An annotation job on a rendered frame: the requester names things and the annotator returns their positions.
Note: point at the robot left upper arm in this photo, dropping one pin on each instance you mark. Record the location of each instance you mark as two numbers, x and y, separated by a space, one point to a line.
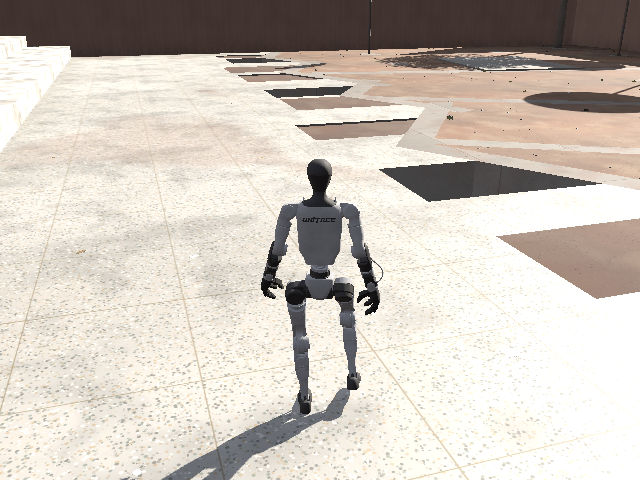
288 212

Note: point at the left robot hand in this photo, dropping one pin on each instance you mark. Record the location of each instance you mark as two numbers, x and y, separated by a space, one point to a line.
272 284

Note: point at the robot right upper arm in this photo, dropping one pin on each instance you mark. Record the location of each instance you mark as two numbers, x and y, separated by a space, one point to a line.
350 211

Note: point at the robot right shin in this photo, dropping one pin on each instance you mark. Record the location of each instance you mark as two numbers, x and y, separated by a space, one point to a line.
350 345

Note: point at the humanoid robot torso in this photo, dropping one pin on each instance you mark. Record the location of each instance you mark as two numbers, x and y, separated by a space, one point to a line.
319 237

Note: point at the right robot forearm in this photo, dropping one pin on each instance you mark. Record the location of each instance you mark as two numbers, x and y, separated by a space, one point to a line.
367 272

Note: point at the left robot forearm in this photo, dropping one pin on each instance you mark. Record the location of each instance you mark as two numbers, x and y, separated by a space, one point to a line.
271 265

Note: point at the right robot hand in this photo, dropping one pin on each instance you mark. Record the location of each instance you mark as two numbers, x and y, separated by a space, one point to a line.
374 298

